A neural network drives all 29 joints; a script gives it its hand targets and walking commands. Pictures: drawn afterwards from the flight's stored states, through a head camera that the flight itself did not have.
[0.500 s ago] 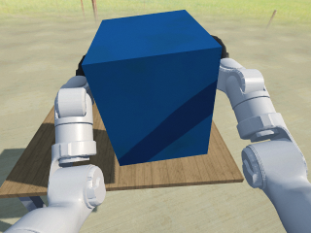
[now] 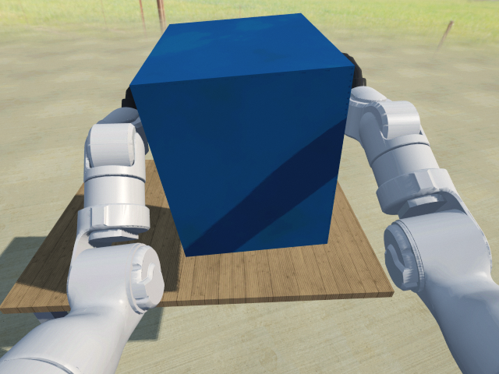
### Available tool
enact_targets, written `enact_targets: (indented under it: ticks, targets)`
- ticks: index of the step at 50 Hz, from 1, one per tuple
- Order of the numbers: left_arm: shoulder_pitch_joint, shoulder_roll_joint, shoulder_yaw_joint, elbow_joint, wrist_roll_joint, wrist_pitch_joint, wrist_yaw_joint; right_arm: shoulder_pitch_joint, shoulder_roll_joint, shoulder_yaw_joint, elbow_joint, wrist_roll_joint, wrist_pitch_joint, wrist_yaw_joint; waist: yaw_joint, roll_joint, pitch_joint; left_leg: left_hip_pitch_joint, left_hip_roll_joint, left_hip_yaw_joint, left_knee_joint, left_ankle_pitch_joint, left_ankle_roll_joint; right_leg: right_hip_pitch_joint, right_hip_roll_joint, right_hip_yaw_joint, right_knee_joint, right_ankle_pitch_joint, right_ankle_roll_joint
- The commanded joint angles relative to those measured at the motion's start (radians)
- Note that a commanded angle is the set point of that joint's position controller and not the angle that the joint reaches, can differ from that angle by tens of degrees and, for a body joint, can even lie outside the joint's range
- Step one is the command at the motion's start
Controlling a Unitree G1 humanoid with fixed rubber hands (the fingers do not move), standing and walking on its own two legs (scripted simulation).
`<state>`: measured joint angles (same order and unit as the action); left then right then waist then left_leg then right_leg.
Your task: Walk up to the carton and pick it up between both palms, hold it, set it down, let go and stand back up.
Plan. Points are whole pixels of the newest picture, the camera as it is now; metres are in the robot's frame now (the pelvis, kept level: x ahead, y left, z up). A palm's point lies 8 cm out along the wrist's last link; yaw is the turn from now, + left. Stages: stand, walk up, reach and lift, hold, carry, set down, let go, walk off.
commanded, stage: hold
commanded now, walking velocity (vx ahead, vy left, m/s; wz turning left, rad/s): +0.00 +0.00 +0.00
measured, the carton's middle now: (245, 130) +0.41 +0.01 +0.26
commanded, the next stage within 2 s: none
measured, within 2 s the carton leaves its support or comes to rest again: neither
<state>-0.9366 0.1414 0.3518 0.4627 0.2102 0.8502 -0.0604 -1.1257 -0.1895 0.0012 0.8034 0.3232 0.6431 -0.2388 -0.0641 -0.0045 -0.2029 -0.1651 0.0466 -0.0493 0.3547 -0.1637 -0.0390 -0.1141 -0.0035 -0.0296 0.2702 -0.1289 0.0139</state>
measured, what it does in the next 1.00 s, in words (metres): stands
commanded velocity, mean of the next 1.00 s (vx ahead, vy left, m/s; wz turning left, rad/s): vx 0.00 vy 0.00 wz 0.00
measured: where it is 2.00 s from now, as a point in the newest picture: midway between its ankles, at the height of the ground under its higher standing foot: outside the picture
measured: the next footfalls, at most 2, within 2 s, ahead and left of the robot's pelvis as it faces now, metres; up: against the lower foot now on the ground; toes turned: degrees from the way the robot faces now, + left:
none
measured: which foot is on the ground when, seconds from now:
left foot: down 0.00-1.00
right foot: down 0.00-1.00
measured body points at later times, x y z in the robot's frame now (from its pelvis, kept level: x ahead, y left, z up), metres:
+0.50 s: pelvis +0.00 +0.00 +0.00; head -0.09 +0.02 +0.44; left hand +0.38 +0.17 +0.28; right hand +0.38 -0.15 +0.31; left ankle +0.02 +0.14 -0.75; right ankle +0.01 -0.13 -0.75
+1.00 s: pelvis +0.00 +0.00 +0.00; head -0.08 +0.02 +0.44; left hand +0.39 +0.18 +0.28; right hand +0.39 -0.14 +0.31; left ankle +0.02 +0.14 -0.75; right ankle +0.01 -0.13 -0.75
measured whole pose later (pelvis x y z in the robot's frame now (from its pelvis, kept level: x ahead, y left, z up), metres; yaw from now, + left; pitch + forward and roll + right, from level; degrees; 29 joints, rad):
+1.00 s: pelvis +0.00 +0.00 +0.00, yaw +0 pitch -2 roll -1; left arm -0.90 0.13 0.34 0.41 0.21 0.86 -0.06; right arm -1.09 -0.20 0.03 0.77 0.36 0.65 -0.25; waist -0.07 0.00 -0.19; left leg -0.14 0.04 -0.05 0.36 -0.17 -0.04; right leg -0.09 -0.01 -0.03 0.26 -0.13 0.02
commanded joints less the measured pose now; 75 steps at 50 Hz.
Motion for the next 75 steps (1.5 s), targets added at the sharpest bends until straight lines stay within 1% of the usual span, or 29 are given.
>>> enact_targets:
  ticks: [1,5,8,11,15,21,28,31,34,38,41,46,50,53,55,59,65,71,75]
  targets:
    - [-0.785,-0.549,-0.337,-0.184,-0.18,-0.092,-0.16,-0.65,0.625,0.199,-0.275,0.214,-0.022,0.147,-0.014,0.057,-0.306,0.03,-0.097,0.037,-0.029,0.212,-0.012,0.206,0.079,0.039,-0.003,0.17,0.003]
    - [-0.764,-0.563,-0.362,-0.251,-0.187,-0.085,-0.153,-0.624,0.615,0.224,-0.32,0.244,-0.021,0.143,-0.019,0.066,-0.317,0.068,-0.095,0.034,-0.014,0.299,-0.029,0.22,0.091,0.032,0.005,0.23,0.001]
    - [-0.752,-0.574,-0.382,-0.299,-0.193,-0.078,-0.147,-0.611,0.605,0.233,-0.352,0.259,-0.017,0.142,-0.023,0.074,-0.314,0.087,-0.09,0.031,-0.009,0.334,-0.04,0.218,0.098,0.029,0.007,0.248,-0.003]
    - [-0.74,-0.578,-0.395,-0.334,-0.195,-0.07,-0.14,-0.6,0.599,0.237,-0.371,0.264,-0.013,0.147,-0.021,0.075,-0.303,0.094,-0.085,0.03,-0.012,0.341,-0.046,0.213,0.102,0.029,0.006,0.242,-0.008]
    - [-0.739,-0.574,-0.401,-0.35,-0.191,-0.062,-0.134,-0.597,0.596,0.233,-0.379,0.255,-0.009,0.155,-0.019,0.072,-0.29,0.084,-0.083,0.033,-0.023,0.299,-0.043,0.204,0.101,0.031,0.002,0.204,-0.011]
    - [-0.764,-0.554,-0.383,-0.319,-0.181,-0.063,-0.13,-0.617,0.619,0.219,-0.352,0.227,-0.01,0.166,-0.005,0.055,-0.279,0.043,-0.087,0.04,-0.046,0.187,-0.02,0.19,0.091,0.034,-0.006,0.119,-0.007]
    - [-0.782,-0.532,-0.334,-0.212,-0.164,-0.072,-0.14,-0.652,0.632,0.186,-0.293,0.179,-0.015,0.17,0.004,0.029,-0.247,-0.019,-0.088,0.045,-0.072,0.047,0.009,0.163,0.075,0.042,-0.018,0.008,0.001]
    - [-0.794,-0.526,-0.321,-0.172,-0.166,-0.079,-0.149,-0.67,0.631,0.169,-0.271,0.162,-0.018,0.17,0.001,0.023,-0.247,-0.037,-0.087,0.045,-0.074,0.016,0.016,0.155,0.069,0.049,-0.021,-0.019,0.002]
    - [-0.801,-0.523,-0.311,-0.14,-0.169,-0.086,-0.155,-0.684,0.633,0.163,-0.259,0.156,-0.02,0.166,-0.002,0.018,-0.253,-0.039,-0.089,0.043,-0.068,0.016,0.019,0.151,0.064,0.054,-0.024,-0.018,0.005]
    - [-0.805,-0.526,-0.31,-0.125,-0.173,-0.093,-0.16,-0.686,0.635,0.164,-0.25,0.159,-0.023,0.161,-0.007,0.024,-0.263,-0.032,-0.091,0.04,-0.061,0.044,0.015,0.159,0.064,0.053,-0.022,0.016,0.005]
    - [-0.794,-0.532,-0.314,-0.133,-0.175,-0.095,-0.161,-0.677,0.632,0.174,-0.258,0.175,-0.023,0.155,-0.009,0.032,-0.279,-0.012,-0.094,0.039,-0.051,0.098,0.008,0.178,0.068,0.048,-0.015,0.072,0.005]
    - [-0.773,-0.547,-0.336,-0.185,-0.177,-0.09,-0.159,-0.649,0.622,0.206,-0.292,0.217,-0.021,0.146,-0.012,0.051,-0.299,0.036,-0.098,0.036,-0.027,0.218,-0.012,0.205,0.08,0.04,-0.004,0.169,0.003]
    - [-0.755,-0.565,-0.366,-0.26,-0.187,-0.083,-0.151,-0.624,0.615,0.23,-0.341,0.248,-0.02,0.141,-0.018,0.064,-0.319,0.075,-0.096,0.033,-0.011,0.306,-0.03,0.219,0.091,0.033,0.005,0.233,0.001]
    - [-0.742,-0.578,-0.39,-0.304,-0.193,-0.075,-0.145,-0.61,0.602,0.236,-0.37,0.26,-0.018,0.142,-0.024,0.075,-0.313,0.094,-0.09,0.03,-0.007,0.339,-0.043,0.214,0.099,0.03,0.006,0.248,-0.005]
    - [-0.734,-0.581,-0.398,-0.325,-0.194,-0.069,-0.141,-0.603,0.595,0.236,-0.382,0.261,-0.015,0.144,-0.025,0.077,-0.303,0.098,-0.086,0.03,-0.009,0.339,-0.047,0.21,0.102,0.03,0.005,0.24,-0.008]
    - [-0.732,-0.577,-0.403,-0.346,-0.189,-0.06,-0.136,-0.592,0.589,0.228,-0.379,0.253,-0.009,0.153,-0.023,0.077,-0.282,0.088,-0.082,0.032,-0.023,0.299,-0.047,0.201,0.101,0.032,0.001,0.2,-0.013]
    - [-0.751,-0.558,-0.386,-0.323,-0.178,-0.06,-0.13,-0.612,0.608,0.22,-0.36,0.23,-0.009,0.166,-0.005,0.061,-0.276,0.05,-0.085,0.039,-0.044,0.201,-0.026,0.191,0.094,0.035,-0.005,0.125,-0.01]
    - [-0.772,-0.538,-0.347,-0.237,-0.167,-0.069,-0.134,-0.646,0.632,0.196,-0.314,0.19,-0.016,0.172,0.005,0.035,-0.255,-0.005,-0.088,0.044,-0.068,0.073,0.004,0.17,0.079,0.039,-0.015,0.03,-0.001]
    - [-0.786,-0.527,-0.323,-0.176,-0.165,-0.078,-0.144,-0.672,0.633,0.175,-0.283,0.165,-0.019,0.171,0.004,0.019,-0.247,-0.031,-0.087,0.044,-0.073,0.019,0.017,0.155,0.07,0.048,-0.022,-0.016,0.003]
